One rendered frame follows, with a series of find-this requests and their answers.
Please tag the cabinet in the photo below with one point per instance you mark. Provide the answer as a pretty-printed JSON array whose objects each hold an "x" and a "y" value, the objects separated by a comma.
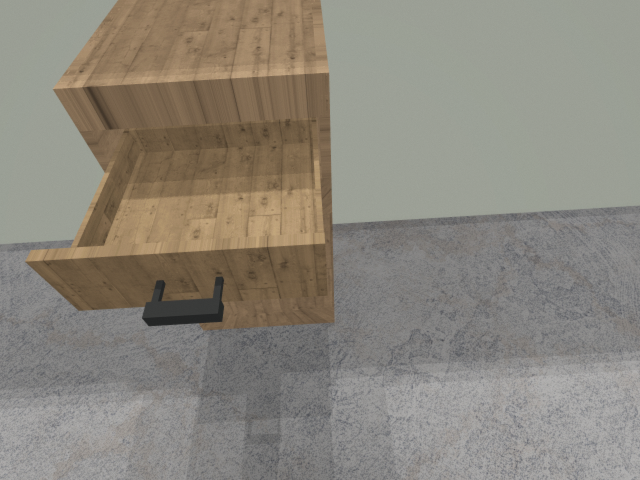
[{"x": 154, "y": 63}]

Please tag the handle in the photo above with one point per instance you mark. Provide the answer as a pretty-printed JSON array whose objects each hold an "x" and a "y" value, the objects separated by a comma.
[{"x": 158, "y": 312}]

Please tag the drawer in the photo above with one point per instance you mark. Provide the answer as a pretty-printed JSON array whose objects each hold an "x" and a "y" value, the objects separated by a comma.
[{"x": 189, "y": 203}]

